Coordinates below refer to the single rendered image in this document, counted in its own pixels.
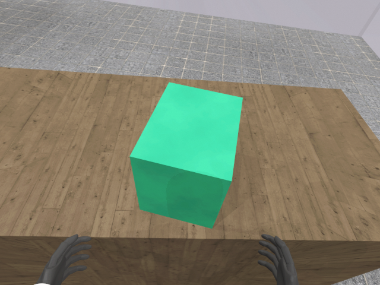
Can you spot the pedestal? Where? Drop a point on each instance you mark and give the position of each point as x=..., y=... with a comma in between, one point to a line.
x=307, y=170

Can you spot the carton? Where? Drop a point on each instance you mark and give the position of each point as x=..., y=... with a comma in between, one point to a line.
x=183, y=161

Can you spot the robot left hand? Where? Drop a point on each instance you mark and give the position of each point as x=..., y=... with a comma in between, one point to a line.
x=57, y=269

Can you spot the robot right hand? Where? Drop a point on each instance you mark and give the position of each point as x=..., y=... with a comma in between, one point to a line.
x=284, y=268

